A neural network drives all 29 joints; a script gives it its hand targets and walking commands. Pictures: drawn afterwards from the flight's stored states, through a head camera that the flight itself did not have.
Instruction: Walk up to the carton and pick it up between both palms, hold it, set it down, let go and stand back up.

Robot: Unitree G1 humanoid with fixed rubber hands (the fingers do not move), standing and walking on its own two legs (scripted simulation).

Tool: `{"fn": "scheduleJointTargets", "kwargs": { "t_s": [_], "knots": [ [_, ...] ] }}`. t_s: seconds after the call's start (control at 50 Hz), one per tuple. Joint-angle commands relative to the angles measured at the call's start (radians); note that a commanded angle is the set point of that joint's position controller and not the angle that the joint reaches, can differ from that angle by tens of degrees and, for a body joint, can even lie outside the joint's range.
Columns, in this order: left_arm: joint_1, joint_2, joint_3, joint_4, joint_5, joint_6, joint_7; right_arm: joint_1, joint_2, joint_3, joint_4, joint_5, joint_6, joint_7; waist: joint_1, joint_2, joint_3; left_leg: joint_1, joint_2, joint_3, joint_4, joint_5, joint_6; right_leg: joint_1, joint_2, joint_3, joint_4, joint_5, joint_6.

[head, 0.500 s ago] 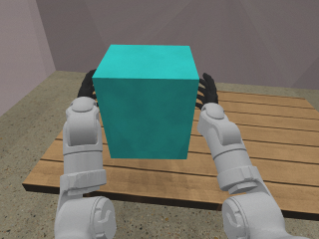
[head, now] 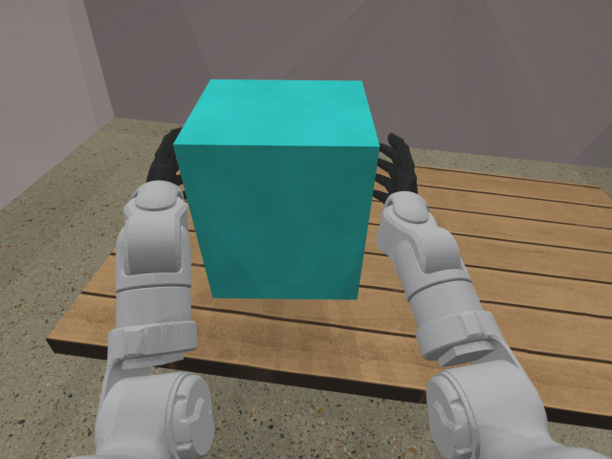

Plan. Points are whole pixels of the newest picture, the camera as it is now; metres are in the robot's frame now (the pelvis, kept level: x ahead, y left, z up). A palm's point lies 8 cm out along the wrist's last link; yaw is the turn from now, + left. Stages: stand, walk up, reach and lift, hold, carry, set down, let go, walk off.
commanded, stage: hold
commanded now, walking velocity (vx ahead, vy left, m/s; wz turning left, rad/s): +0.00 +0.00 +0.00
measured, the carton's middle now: (285, 192) +0.41 +0.00 +0.20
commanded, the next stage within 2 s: set down in 1.38 s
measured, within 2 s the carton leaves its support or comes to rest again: neither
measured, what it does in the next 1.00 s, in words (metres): stands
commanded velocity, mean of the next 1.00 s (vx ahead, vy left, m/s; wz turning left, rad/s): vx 0.00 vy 0.00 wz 0.00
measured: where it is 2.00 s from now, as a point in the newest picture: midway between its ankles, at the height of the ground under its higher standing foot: outside the picture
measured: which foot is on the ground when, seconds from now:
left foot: down 0.00-1.00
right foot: down 0.00-1.00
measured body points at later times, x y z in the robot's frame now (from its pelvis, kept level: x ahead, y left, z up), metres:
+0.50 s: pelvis +0.01 +0.00 +0.00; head -0.05 +0.03 +0.44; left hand +0.38 +0.14 +0.22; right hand +0.38 -0.15 +0.21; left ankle +0.02 +0.13 -0.75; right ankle +0.04 -0.11 -0.75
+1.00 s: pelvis +0.00 +0.00 +0.00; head -0.06 +0.03 +0.44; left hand +0.38 +0.15 +0.23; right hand +0.38 -0.14 +0.22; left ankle +0.02 +0.13 -0.75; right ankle +0.04 -0.11 -0.75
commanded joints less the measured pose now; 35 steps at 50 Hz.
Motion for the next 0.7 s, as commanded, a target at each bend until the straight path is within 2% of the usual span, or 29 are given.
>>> {"fn": "scheduleJointTargets", "kwargs": {
  "t_s": [0.0, 0.02, 0.06, 0.1, 0.12, 0.16, 0.2, 0.24, 0.26, 0.28, 0.3, 0.32, 0.34, 0.38, 0.42, 0.44, 0.48, 0.5, 0.52, 0.54, 0.56, 0.6, 0.64, 0.66, 0.68],
  "knots": [
    [-0.785, -0.593, -0.495, -0.118, -0.183, -0.068, -0.147, -0.896, 0.571, 0.358, -0.400, 0.142, -0.072, 0.182, -0.030, 0.123, -0.508, -0.012, -0.066, 0.077, -0.048, 0.316, -0.007, 0.258, 0.061, -0.002, 0.006, 0.160, 0.074],
    [-0.763, -0.584, -0.493, -0.133, -0.180, -0.067, -0.144, -0.888, 0.575, 0.380, -0.412, 0.152, -0.068, 0.181, -0.011, 0.111, -0.512, -0.007, -0.070, 0.078, -0.040, 0.343, -0.007, 0.273, 0.062, -0.001, 0.006, 0.180, 0.075],
    [-0.739, -0.565, -0.477, -0.127, -0.166, -0.054, -0.147, -0.859, 0.556, 0.376, -0.389, 0.158, -0.054, 0.177, -0.018, 0.096, -0.471, 0.005, -0.069, 0.078, -0.042, 0.349, -0.008, 0.274, 0.064, 0.000, -0.001, 0.185, 0.074],
    [-0.773, -0.575, -0.494, -0.169, -0.177, -0.056, -0.150, -0.849, 0.563, 0.365, -0.391, 0.154, -0.053, 0.183, -0.036, 0.110, -0.461, 0.001, -0.063, 0.077, -0.050, 0.348, -0.015, 0.255, 0.066, -0.004, 0.001, 0.164, 0.074],
    [-0.751, -0.585, -0.500, -0.145, -0.177, -0.047, -0.151, -0.875, 0.552, 0.364, -0.425, 0.152, -0.059, 0.185, -0.030, 0.122, -0.462, 0.007, -0.065, 0.077, -0.045, 0.346, -0.014, 0.251, 0.063, -0.001, -0.005, 0.158, 0.071],
    [-0.739, -0.587, -0.517, -0.203, -0.185, -0.051, -0.146, -0.852, 0.560, 0.393, -0.447, 0.167, -0.056, 0.184, -0.026, 0.120, -0.494, 0.030, -0.063, 0.074, -0.033, 0.414, -0.019, 0.276, 0.069, -0.002, 0.009, 0.210, 0.072],
    [-0.718, -0.583, -0.516, -0.191, -0.178, -0.042, -0.146, -0.862, 0.552, 0.409, -0.472, 0.173, -0.054, 0.180, -0.015, 0.113, -0.496, 0.038, -0.060, 0.075, -0.024, 0.449, -0.022, 0.279, 0.076, -0.003, 0.006, 0.216, 0.069],
    [-0.758, -0.577, -0.530, -0.248, -0.188, -0.049, -0.144, -0.826, 0.562, 0.409, -0.456, 0.171, -0.047, 0.179, -0.030, 0.117, -0.496, 0.054, -0.059, 0.074, -0.027, 0.454, -0.028, 0.268, 0.071, -0.004, 0.008, 0.222, 0.074],
    [-0.735, -0.588, -0.537, -0.242, -0.187, -0.043, -0.142, -0.843, 0.561, 0.420, -0.496, 0.173, -0.056, 0.180, -0.023, 0.119, -0.518, 0.070, -0.058, 0.072, -0.019, 0.467, -0.026, 0.267, 0.069, -0.002, 0.006, 0.234, 0.072],
    [-0.732, -0.575, -0.531, -0.241, -0.184, -0.042, -0.142, -0.815, 0.557, 0.410, -0.471, 0.167, -0.047, 0.176, -0.035, 0.108, -0.491, 0.065, -0.061, 0.076, -0.021, 0.454, -0.023, 0.266, 0.070, -0.001, 0.003, 0.236, 0.073],
    [-0.737, -0.568, -0.519, -0.235, -0.175, -0.040, -0.145, -0.808, 0.555, 0.402, -0.448, 0.161, -0.043, 0.178, -0.027, 0.107, -0.455, 0.057, -0.062, 0.077, -0.033, 0.421, -0.019, 0.256, 0.066, -0.003, -0.003, 0.211, 0.074],
    [-0.698, -0.565, -0.498, -0.188, -0.164, -0.030, -0.151, -0.841, 0.553, 0.405, -0.480, 0.157, -0.047, 0.178, -0.010, 0.079, -0.437, 0.030, -0.066, 0.082, -0.045, 0.373, -0.003, 0.261, 0.062, -0.001, -0.013, 0.198, 0.075],
    [-0.715, -0.560, -0.499, -0.199, -0.166, -0.034, -0.156, -0.821, 0.558, 0.397, -0.453, 0.153, -0.043, 0.178, -0.020, 0.085, -0.433, 0.012, -0.066, 0.084, -0.059, 0.343, -0.001, 0.266, 0.060, 0.001, -0.009, 0.185, 0.075],
    [-0.726, -0.568, -0.500, -0.205, -0.174, -0.038, -0.157, -0.852, 0.570, 0.407, -0.484, 0.157, -0.051, 0.182, -0.004, 0.085, -0.462, 0.012, -0.067, 0.087, -0.055, 0.362, 0.002, 0.276, 0.063, 0.002, -0.004, 0.201, 0.075],
    [-0.733, -0.565, -0.505, -0.224, -0.178, -0.044, -0.153, -0.837, 0.576, 0.410, -0.481, 0.159, -0.050, 0.180, -0.011, 0.089, -0.489, 0.042, -0.070, 0.085, -0.041, 0.389, 0.000, 0.278, 0.060, 0.005, -0.003, 0.235, 0.077],
    [-0.718, -0.552, -0.484, -0.196, -0.164, -0.037, -0.156, -0.836, 0.568, 0.409, -0.462, 0.156, -0.044, 0.178, -0.001, 0.073, -0.460, 0.033, -0.072, 0.088, -0.048, 0.353, 0.006, 0.272, 0.057, 0.005, -0.012, 0.216, 0.078],
    [-0.728, -0.538, -0.458, -0.155, -0.145, -0.034, -0.170, -0.789, 0.556, 0.364, -0.384, 0.130, -0.030, 0.178, -0.025, 0.074, -0.374, -0.008, -0.069, 0.095, -0.089, 0.255, 0.012, 0.257, 0.050, 0.006, -0.020, 0.151, 0.077],
    [-0.732, -0.545, -0.451, -0.143, -0.141, -0.035, -0.177, -0.797, 0.558, 0.350, -0.379, 0.121, -0.034, 0.184, -0.020, 0.083, -0.372, -0.028, -0.066, 0.100, -0.104, 0.228, 0.013, 0.260, 0.053, 0.002, -0.020, 0.114, 0.073],
    [-0.736, -0.557, -0.463, -0.151, -0.149, -0.036, -0.179, -0.817, 0.559, 0.351, -0.399, 0.123, -0.044, 0.189, -0.015, 0.098, -0.392, -0.023, -0.065, 0.099, -0.098, 0.263, 0.007, 0.270, 0.057, 0.001, -0.014, 0.133, 0.069],
    [-0.755, -0.570, -0.490, -0.178, -0.172, -0.043, -0.175, -0.846, 0.556, 0.358, -0.438, 0.133, -0.055, 0.189, -0.026, 0.103, -0.458, 0.009, -0.064, 0.094, -0.075, 0.315, -0.004, 0.270, 0.062, 0.000, -0.006, 0.169, 0.070],
    [-0.779, -0.568, -0.489, -0.196, -0.184, -0.052, -0.167, -0.881, 0.569, 0.386, -0.456, 0.145, -0.060, 0.191, -0.006, 0.091, -0.502, 0.021, -0.069, 0.092, -0.054, 0.347, -0.002, 0.278, 0.063, -0.003, -0.001, 0.189, 0.071],
    [-0.774, -0.556, -0.482, -0.151, -0.185, -0.055, -0.157, -0.910, 0.585, 0.399, -0.466, 0.146, -0.060, 0.187, 0.000, 0.059, -0.504, 0.017, -0.076, 0.086, -0.047, 0.295, 0.016, 0.261, 0.052, 0.002, -0.010, 0.195, 0.080],
    [-0.768, -0.556, -0.456, -0.100, -0.158, -0.054, -0.157, -0.862, 0.568, 0.353, -0.375, 0.120, -0.050, 0.190, -0.015, 0.076, -0.420, -0.032, -0.067, 0.093, -0.093, 0.201, 0.024, 0.247, 0.054, 0.003, -0.015, 0.102, 0.069],
    [-0.752, -0.551, -0.436, -0.077, -0.148, -0.050, -0.162, -0.860, 0.561, 0.340, -0.358, 0.107, -0.052, 0.194, -0.004, 0.077, -0.398, -0.054, -0.067, 0.099, -0.105, 0.165, 0.030, 0.241, 0.049, 0.005, -0.022, 0.071, 0.068],
    [-0.766, -0.562, -0.442, -0.102, -0.152, -0.053, -0.163, -0.859, 0.561, 0.328, -0.353, 0.104, -0.057, 0.198, -0.009, 0.091, -0.418, -0.056, -0.061, 0.099, -0.108, 0.183, 0.022, 0.250, 0.055, 0.002, -0.011, 0.075, 0.063]
  ]
}}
